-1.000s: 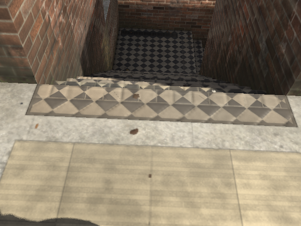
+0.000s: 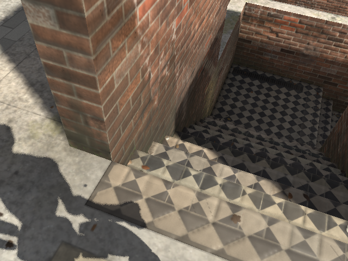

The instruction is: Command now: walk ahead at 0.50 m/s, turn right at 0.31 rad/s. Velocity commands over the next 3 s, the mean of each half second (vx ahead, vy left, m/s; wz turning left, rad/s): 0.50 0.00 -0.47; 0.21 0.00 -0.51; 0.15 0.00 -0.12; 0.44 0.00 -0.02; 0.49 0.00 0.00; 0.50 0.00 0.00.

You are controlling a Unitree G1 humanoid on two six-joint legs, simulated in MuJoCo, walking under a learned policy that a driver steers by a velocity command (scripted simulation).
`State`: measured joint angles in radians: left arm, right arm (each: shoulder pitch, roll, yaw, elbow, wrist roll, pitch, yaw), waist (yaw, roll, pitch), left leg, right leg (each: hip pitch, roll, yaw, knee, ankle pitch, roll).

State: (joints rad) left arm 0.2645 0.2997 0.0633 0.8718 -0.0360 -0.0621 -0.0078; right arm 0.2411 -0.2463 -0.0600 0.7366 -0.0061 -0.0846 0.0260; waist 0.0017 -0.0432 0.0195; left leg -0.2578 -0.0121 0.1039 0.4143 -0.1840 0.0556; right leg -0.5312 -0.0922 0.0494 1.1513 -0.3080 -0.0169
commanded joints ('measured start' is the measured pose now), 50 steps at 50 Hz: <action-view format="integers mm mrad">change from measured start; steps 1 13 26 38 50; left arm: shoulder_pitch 43 -250 166 81 117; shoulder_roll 40 -20 93 169 54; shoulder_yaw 19 -50 30 55 -24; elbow -46 -139 26 -143 -169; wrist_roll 0 95 47 88 115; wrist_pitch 17 5 -70 -70 11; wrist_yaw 6 -85 -14 -66 -17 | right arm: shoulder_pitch -13 232 16 -69 -166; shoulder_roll -101 -117 -112 -122 -50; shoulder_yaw -33 15 30 54 67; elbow -29 154 32 8 -68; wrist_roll -10 -106 -97 -42 19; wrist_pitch -36 -52 -35 27 -26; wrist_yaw -7 12 -16 -32 -17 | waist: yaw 19 -43 100 16 75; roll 129 108 -23 -16 128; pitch -22 76 -89 -88 -140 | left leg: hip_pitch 86 306 -460 -182 -48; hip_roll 266 314 102 62 243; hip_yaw -179 89 -213 -134 -306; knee -274 -289 858 229 -193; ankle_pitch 171 386 -253 125 322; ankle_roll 143 160 -50 -124 149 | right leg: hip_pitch -125 -214 557 247 66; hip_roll -51 33 -93 -43 48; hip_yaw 64 -52 397 332 60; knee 6 -497 -832 -809 46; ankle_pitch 125 450 424 754 -257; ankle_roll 13 -43 -330 -249 185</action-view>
